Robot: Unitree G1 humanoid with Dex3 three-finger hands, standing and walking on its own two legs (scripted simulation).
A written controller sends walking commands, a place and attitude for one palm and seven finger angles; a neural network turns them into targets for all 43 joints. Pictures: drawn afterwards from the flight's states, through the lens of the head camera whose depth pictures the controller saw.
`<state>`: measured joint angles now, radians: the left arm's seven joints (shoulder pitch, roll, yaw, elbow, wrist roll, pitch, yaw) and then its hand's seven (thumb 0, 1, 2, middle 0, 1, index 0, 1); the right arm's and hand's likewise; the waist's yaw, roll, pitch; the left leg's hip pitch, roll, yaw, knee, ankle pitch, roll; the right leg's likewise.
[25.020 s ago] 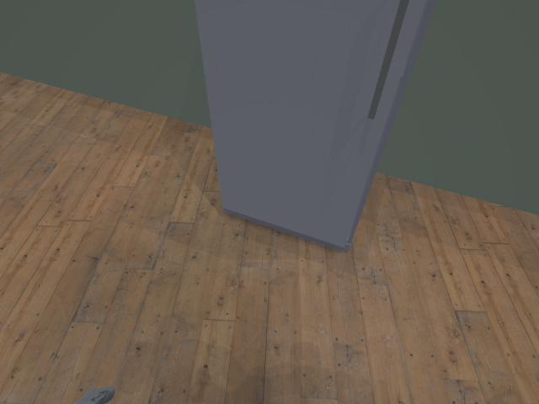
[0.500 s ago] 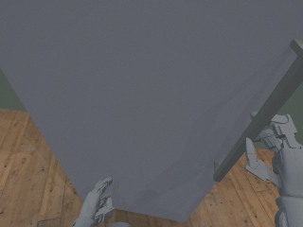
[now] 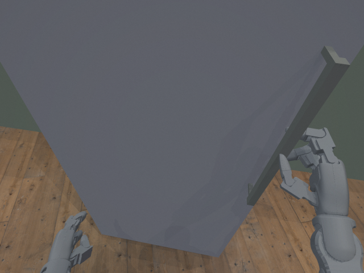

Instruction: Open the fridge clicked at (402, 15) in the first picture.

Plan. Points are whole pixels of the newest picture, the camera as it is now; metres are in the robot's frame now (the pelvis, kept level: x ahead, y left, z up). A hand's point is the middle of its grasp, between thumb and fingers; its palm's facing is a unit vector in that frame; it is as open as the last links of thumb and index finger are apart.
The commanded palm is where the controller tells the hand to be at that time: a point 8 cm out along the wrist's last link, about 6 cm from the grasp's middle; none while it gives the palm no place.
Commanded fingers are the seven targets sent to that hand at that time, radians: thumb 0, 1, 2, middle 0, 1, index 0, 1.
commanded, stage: stop walking and hold the door back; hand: right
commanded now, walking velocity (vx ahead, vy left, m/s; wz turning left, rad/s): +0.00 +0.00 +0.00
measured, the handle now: (278, 147) +0.33 -0.13 +0.17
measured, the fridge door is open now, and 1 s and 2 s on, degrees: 2 1 1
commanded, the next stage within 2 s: loosen the grip on the handle in 0.70 s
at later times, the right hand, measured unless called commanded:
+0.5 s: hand (290, 179) +0.27 -0.14 +0.16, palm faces -0.01 +0.97 -0.24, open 7.2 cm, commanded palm +0.25 -0.19 +0.15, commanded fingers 0.00 -0.90 -0.90 0.45 1.40 0.45 1.40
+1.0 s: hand (295, 172) +0.28 -0.15 +0.16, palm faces +0.01 +0.99 -0.14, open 8.1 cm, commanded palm +0.25 -0.18 +0.16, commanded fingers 0.00 0.43 -0.26 0.44 1.38 0.44 1.38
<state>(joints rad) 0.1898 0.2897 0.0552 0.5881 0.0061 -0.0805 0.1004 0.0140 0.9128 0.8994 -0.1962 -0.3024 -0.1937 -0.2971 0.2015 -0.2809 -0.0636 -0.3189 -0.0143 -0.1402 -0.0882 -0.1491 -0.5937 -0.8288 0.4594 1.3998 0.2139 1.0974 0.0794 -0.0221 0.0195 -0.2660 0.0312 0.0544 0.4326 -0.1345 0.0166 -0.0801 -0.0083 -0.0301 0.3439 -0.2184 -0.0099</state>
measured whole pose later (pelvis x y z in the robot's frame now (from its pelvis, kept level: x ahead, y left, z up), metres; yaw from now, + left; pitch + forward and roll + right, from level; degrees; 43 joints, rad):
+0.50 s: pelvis -0.01 -0.03 +0.00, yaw +0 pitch -2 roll +0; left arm 0.21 0.20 -0.03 0.64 0.00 -0.03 0.06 0.01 0.91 0.90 -0.20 -0.30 -0.20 -0.30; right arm 0.07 -0.23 0.07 -0.25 -0.01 -0.16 -0.06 -0.14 -0.57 -0.85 0.46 1.41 0.24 1.13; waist 0.00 -0.03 0.04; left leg -0.26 0.05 0.05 0.40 -0.10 -0.02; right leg -0.14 0.01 -0.03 0.45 -0.28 -0.02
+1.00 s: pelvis +0.00 -0.02 -0.01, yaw +0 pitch -2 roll -1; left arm 0.19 0.20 -0.05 0.59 -0.03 -0.13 0.00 0.01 0.91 0.90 -0.20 -0.30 -0.20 -0.30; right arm -0.03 -0.20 -0.02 -0.08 0.11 -0.16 0.04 -0.11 -0.31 -0.69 0.45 1.41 0.37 1.31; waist -0.04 -0.03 -0.02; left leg -0.32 0.05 0.03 0.54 -0.19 -0.01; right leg -0.16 0.01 -0.04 0.53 -0.33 -0.01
